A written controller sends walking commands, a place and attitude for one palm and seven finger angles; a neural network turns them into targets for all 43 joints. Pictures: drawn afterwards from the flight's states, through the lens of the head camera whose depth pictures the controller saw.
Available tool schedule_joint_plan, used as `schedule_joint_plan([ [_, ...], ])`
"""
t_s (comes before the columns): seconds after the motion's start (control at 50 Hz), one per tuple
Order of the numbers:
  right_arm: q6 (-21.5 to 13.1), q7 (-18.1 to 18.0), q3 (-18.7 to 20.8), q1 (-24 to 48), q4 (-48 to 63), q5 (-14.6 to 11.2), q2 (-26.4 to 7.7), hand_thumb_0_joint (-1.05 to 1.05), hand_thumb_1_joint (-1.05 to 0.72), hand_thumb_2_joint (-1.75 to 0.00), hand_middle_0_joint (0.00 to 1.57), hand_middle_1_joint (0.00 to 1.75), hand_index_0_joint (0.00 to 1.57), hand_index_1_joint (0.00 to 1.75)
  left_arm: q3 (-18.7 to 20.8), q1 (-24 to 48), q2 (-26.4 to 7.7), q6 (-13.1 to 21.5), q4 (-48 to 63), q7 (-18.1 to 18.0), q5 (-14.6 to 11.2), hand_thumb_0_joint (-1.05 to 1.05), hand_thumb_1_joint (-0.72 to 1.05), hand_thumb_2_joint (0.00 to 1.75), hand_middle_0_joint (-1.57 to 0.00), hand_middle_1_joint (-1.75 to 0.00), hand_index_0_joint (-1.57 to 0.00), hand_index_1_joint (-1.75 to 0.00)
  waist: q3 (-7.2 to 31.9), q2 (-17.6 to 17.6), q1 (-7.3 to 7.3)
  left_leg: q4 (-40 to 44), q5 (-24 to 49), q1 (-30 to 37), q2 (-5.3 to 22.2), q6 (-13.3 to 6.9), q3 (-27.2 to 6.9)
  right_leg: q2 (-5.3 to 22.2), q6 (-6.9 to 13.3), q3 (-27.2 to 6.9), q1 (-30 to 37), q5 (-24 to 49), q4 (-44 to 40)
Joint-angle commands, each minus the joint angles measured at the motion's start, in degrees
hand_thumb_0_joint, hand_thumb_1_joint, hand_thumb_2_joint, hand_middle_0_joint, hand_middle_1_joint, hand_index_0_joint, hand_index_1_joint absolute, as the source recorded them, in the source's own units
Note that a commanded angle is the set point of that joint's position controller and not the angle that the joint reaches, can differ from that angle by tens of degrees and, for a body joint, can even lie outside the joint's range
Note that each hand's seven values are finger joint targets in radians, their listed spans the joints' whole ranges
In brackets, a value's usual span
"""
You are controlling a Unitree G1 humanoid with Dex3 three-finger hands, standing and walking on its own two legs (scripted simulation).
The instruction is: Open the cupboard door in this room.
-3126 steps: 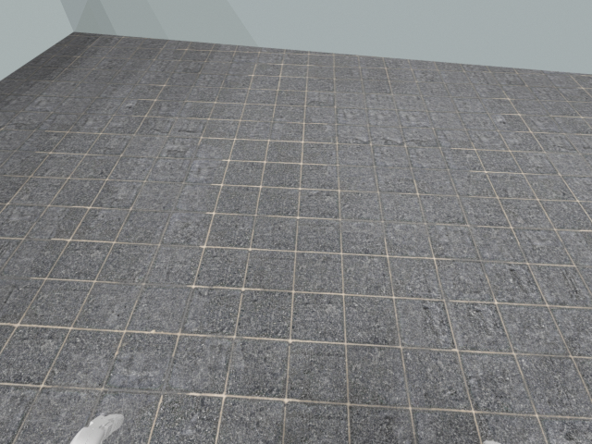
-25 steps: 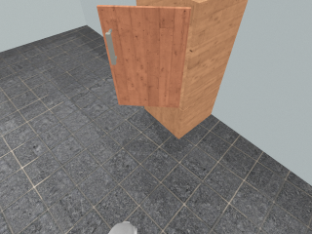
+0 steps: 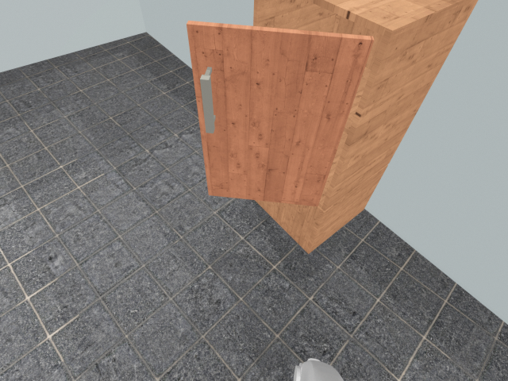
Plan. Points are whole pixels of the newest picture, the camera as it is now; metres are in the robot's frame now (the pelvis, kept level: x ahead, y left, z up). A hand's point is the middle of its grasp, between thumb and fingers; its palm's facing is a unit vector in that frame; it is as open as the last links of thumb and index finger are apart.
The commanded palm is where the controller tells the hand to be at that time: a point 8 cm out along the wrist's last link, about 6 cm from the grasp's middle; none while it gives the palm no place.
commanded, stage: take the last steps up to it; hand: left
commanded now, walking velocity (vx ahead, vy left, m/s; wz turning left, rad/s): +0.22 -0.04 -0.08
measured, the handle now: (209, 101) +0.72 +0.17 +0.01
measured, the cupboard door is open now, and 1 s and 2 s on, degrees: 45 45 45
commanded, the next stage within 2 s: come to a stop and stand still in 0.18 s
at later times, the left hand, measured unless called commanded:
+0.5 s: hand (189, 347) +0.20 +0.14 -0.17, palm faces +0.00 -0.97 -0.25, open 7.1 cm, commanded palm none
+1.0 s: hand out of the picture +0.12 +0.20 -0.19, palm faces +0.01 -0.98 -0.18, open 7.4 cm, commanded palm none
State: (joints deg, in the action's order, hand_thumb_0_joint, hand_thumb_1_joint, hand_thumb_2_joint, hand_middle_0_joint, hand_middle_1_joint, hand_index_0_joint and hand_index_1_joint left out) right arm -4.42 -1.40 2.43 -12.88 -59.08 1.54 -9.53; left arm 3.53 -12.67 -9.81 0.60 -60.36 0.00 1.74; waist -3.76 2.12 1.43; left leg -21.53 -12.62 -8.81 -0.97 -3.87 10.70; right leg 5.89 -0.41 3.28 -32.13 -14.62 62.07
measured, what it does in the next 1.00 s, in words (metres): walks ahead: right foot, then left foot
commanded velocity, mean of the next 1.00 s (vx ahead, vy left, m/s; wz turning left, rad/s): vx -0.03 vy -0.03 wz -0.01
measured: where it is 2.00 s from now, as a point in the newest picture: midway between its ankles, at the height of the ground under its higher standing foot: outside the picture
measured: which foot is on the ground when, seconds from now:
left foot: down 0.00-0.24, up 0.26-0.68, down 0.70-1.00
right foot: up 0.00-0.22, down 0.24-0.72, up 0.74-1.00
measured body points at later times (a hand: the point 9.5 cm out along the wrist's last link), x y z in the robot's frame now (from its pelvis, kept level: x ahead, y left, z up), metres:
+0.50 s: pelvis +0.12 -0.05 +0.00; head +0.16 -0.06 +0.45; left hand +0.20 +0.19 -0.15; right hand +0.13 -0.27 -0.17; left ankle +0.14 +0.10 -0.70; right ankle +0.14 -0.12 -0.74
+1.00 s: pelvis +0.10 +0.01 +0.00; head +0.14 +0.04 +0.45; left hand +0.12 +0.26 -0.17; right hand +0.17 -0.23 -0.13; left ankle +0.15 +0.09 -0.74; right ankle +0.02 -0.16 -0.67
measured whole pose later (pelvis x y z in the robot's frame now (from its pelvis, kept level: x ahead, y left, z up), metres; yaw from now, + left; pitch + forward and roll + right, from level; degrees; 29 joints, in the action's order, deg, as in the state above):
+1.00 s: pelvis +0.10 +0.01 +0.00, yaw -2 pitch +1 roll -2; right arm 0.3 -2.7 1.1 -9.3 -57.3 1.6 -7.9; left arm 3.8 -13.8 -13.1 -3.8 -60.2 -0.7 1.5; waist -3.3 2.5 0.9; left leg -23.6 -8.8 -16.5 1.1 -3.3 4.1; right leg 1.1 -2.3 -2.5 -21.0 -23.7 56.4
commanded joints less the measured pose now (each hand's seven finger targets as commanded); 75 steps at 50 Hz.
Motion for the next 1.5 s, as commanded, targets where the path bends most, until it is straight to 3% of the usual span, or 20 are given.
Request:
schedule_joint_plan([
  [0.0,-0.2,-0.1,0.8,-8.2,-0.4,0.0,-5.8,0.00,-0.90,-0.90,0.20,0.30,0.20,0.30,-0.2,-0.3,-0.8,0.2,3.3,0.9,-0.3,0.00,0.90,0.90,-0.20,-0.30,-0.20,-0.30,-0.4,-5.2,-1.34,10.6,20.6,2.7,17.4,-5.3,-9.3,1.6,-0.3,-1.0,-0.9,4.1,-9.3],
  [0.12,0.8,-0.1,0.6,-10.8,-2.5,0.6,-6.9,0.00,-0.90,-0.90,0.20,0.30,0.20,0.30,-0.7,5.7,-1.8,0.4,5.8,0.9,-0.4,0.00,0.90,0.90,-0.20,-0.30,-0.20,-0.30,-1.4,-6.7,-2.81,6.3,23.7,4.0,17.3,-4.5,-8.4,-1.3,1.4,2.4,6.5,1.5,-23.0],
  [0.18,1.4,-0.1,0.3,-10.3,-3.1,0.3,-7.0,0.00,-0.90,-0.90,0.20,0.30,0.20,0.30,-0.2,-0.4,-3.7,1.0,4.1,0.7,-0.4,0.00,0.90,0.90,-0.20,-0.30,-0.20,-0.30,1.1,-4.1,0.56,-2.9,21.2,0.1,14.8,-1.9,-6.8,-3.7,2.3,3.8,20.4,4.8,-31.8],
  [0.2,1.2,0.1,0.2,-9.7,-3.0,-0.3,-6.1,0.00,-0.90,-0.90,0.20,0.30,0.20,0.30,0.5,-6.5,-6.3,1.7,2.1,0.5,-0.3,0.00,0.90,0.90,-0.20,-0.30,-0.20,-0.30,5.1,0.3,3.21,-11.8,18.0,-5.3,11.3,0.2,-4.8,-1.2,3.8,-0.3,31.7,9.7,-34.0],
  [0.24,1.4,0.5,0.1,-9.4,-1.2,-1.2,-4.1,0.00,-0.90,-0.90,0.20,0.30,0.20,0.30,1.7,-15.9,-13.6,2.5,-0.8,-0.4,-1.1,0.00,0.90,0.90,-0.20,-0.30,-0.20,-0.30,11.5,14.4,5.37,-40.0,-24.7,-21.9,1.0,4.3,-2.5,20.0,15.5,-25.0,44.3,24.5,-42.9],
  [0.28,2.4,0.3,0.3,-6.3,-1.8,-1.2,-3.5,0.00,-0.90,-0.90,0.20,0.30,0.20,0.30,0.7,-7.5,-9.0,2.5,1.1,-1.5,-1.2,0.00,0.90,0.90,-0.20,-0.30,-0.20,-0.30,5.5,8.0,2.34,-43.6,-18.1,-22.3,4.9,4.5,-10.1,16.4,13.9,-17.7,33.7,32.6,-43.8],
  [0.36,5.1,0.0,-0.7,-9.1,-4.5,-1.5,0.6,0.00,-0.90,-0.90,0.20,0.30,0.20,0.30,-0.9,0.7,-5.8,2.3,3.2,-2.0,-1.0,0.00,0.90,0.90,-0.20,-0.30,-0.20,-0.30,4.8,2.8,-2.57,-30.8,-11.4,-10.1,4.9,6.8,-9.5,10.0,9.4,-3.9,21.0,44.1,-43.4],
  [0.56,7.3,0.3,1.3,-1.2,0.6,-1.2,-3.8,0.00,-0.90,-0.90,0.20,0.30,0.20,0.30,1.4,-1.1,-9.4,-0.2,3.5,-2.7,-0.1,0.00,0.90,0.90,-0.20,-0.30,-0.20,-0.30,4.1,8.0,-0.42,-24.5,-12.4,-12.8,2.6,7.2,-10.4,13.4,11.8,-8.2,22.6,36.3,-40.6],
  [0.64,6.3,0.3,1.1,-3.0,0.4,-1.0,-3.9,0.00,-0.90,-0.90,0.20,0.30,0.20,0.30,1.3,0.1,-9.8,-0.8,3.5,-2.4,-0.6,0.00,0.90,0.90,-0.20,-0.30,-0.20,-0.30,5.0,6.7,-2.51,-6.5,0.6,-1.7,1.9,6.2,-8.8,9.5,7.5,-6.4,18.3,24.2,-36.0],
  [0.68,5.0,0.1,1.6,-3.6,1.3,-0.4,-9.4,0.00,-0.90,-0.90,0.20,0.30,0.20,0.30,0.1,-2.7,-4.6,-1.7,4.4,-2.1,-1.2,0.00,0.90,0.90,-0.20,-0.30,-0.20,-0.30,6.7,-13.2,-1.63,1.7,20.4,1.5,16.9,0.1,-24.8,-0.5,0.7,0.3,12.2,-3.8,-27.1],
  [0.7,5.3,-0.5,1.9,-2.1,2.5,0.0,-11.6,0.00,-0.90,-0.90,0.20,0.30,0.20,0.30,-0.3,-2.4,-4.3,-2.2,4.7,-2.3,-1.3,0.00,0.90,0.90,-0.20,-0.30,-0.20,-0.30,5.4,-16.5,-2.07,4.7,26.9,-3.4,22.5,-5.5,-28.4,-3.2,-0.4,-0.8,12.8,-18.0,-18.8],
  [0.74,4.8,-1.4,0.9,1.6,3.8,0.2,-10.1,0.00,-0.90,-0.90,0.20,0.30,0.20,0.30,0.1,-1.5,-5.2,-3.2,4.2,-2.1,-0.8,0.00,0.90,0.90,-0.20,-0.30,-0.20,-0.30,3.1,-14.6,-1.37,7.9,13.5,-9.7,19.5,-6.4,-25.8,-3.7,0.1,-4.9,13.9,-17.2,-10.9],
  [0.9,4.1,-2.4,1.4,-1.9,3.0,-0.2,-10.6,0.00,-0.90,-0.90,0.20,0.30,0.20,0.30,0.9,-3.5,-6.3,-3.4,2.8,-0.5,-0.4,0.00,0.90,0.90,-0.20,-0.30,-0.20,-0.30,7.2,-8.2,-2.39,6.2,14.6,5.4,18.7,-4.1,-22.3,-3.9,-2.2,-7.2,3.9,-8.9,-2.9],
  [1.06,4.2,-1.3,2.1,-4.7,1.2,0.3,-9.9,0.00,-0.90,-0.90,0.20,0.30,0.20,0.30,-0.5,-0.1,-3.5,-2.7,3.6,0.0,-0.5,0.00,0.90,0.90,-0.20,-0.30,-0.20,-0.30,6.2,-12.9,-4.36,8.3,1.0,2.0,16.0,-3.4,-21.7,-3.9,-1.2,-2.4,11.6,-12.7,-19.3],
  [1.14,5.0,-0.5,2.5,-2.8,0.6,0.3,-10.6,0.00,-0.90,-0.90,0.20,0.30,0.20,0.30,-0.8,-7.7,-2.8,-2.3,0.3,-0.1,-0.9,0.00,0.90,0.90,-0.20,-0.30,-0.20,-0.30,5.0,-11.6,-0.79,9.9,-16.7,-8.5,12.2,-0.3,-19.1,-6.7,0.5,2.8,26.3,-6.2,-36.0],
  [1.16,5.1,-0.3,2.2,-2.8,0.0,0.0,-8.8,0.00,-0.90,-0.90,0.20,0.30,0.20,0.30,-0.7,-9.5,-3.9,-1.8,-0.5,-0.3,-0.8,0.00,0.90,0.90,-0.20,-0.30,-0.20,-0.30,3.4,-7.7,0.14,7.2,-17.7,-12.9,8.9,1.4,-17.1,-5.9,0.9,1.9,32.0,-4.1,-42.6],
  [1.2,5.2,0.4,0.7,-0.2,1.9,-0.8,-2.8,0.00,-0.90,-0.90,0.20,0.30,0.20,0.30,0.4,-11.0,-10.5,-1.1,-0.5,-1.3,0.0,0.00,0.90,0.90,-0.20,-0.30,-0.20,-0.30,-1.4,13.8,1.69,-11.2,-15.2,-22.8,0.4,5.6,-7.8,11.7,6.6,-20.6,28.0,-26.9,-57.1],
  [1.22,5.4,0.9,1.0,1.8,2.8,-0.1,-5.5,0.00,-0.90,-0.90,0.20,0.30,0.20,0.30,-0.1,-6.4,-10.9,-1.0,1.6,-1.5,-0.3,0.00,0.90,0.90,-0.20,-0.30,-0.20,-0.30,-5.9,9.8,1.28,-17.0,-15.1,-22.2,2.4,5.1,-9.9,16.2,8.7,-23.3,19.1,-29.5,-59.6],
  [1.32,5.1,1.6,1.1,-3.8,-1.2,-0.1,-4.6,0.00,-0.90,-0.90,0.20,0.30,0.20,0.30,-0.9,-3.8,-6.5,1.3,1.5,-1.3,-0.8,0.00,0.90,0.90,-0.20,-0.30,-0.20,-0.30,-6.8,7.3,-1.16,-24.4,-5.5,-20.4,3.0,6.0,-9.3,9.9,7.6,-11.3,22.5,3.1,-52.4],
  [1.48,5.0,0.6,0.4,-1.4,-0.1,-1.1,-3.3,0.00,-0.90,-0.90,0.20,0.30,0.20,0.30,-0.1,-7.4,-8.1,0.6,-0.6,-2.4,-0.5,0.00,0.90,0.90,-0.20,-0.30,-0.20,-0.30,0.3,8.9,0.15,-10.8,-5.3,-11.4,1.0,6.3,-6.8,10.0,7.8,-7.4,29.3,36.4,-38.6],
])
